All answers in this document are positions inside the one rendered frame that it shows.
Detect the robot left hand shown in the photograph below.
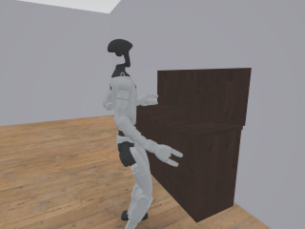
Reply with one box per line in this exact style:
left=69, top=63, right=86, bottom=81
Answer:
left=138, top=94, right=158, bottom=106

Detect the left robot foot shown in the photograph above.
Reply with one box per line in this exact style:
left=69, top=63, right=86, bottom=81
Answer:
left=121, top=210, right=148, bottom=221

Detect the robot left upper arm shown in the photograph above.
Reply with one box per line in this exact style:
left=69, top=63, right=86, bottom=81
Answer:
left=102, top=88, right=113, bottom=111

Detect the robot right upper arm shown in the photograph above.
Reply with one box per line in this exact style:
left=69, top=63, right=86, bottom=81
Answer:
left=114, top=76, right=132, bottom=128

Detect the robot right forearm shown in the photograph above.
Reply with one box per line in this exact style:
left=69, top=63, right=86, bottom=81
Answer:
left=117, top=116, right=158, bottom=153

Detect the counter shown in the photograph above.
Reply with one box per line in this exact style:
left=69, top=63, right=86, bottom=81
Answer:
left=133, top=68, right=252, bottom=223

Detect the robot left shin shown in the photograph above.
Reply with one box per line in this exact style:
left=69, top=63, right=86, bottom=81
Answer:
left=128, top=182, right=140, bottom=213

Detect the tap lever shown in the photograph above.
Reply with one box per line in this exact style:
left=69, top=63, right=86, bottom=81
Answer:
left=171, top=104, right=188, bottom=109

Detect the robot right hand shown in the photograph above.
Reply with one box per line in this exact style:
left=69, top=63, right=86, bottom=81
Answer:
left=154, top=144, right=183, bottom=167

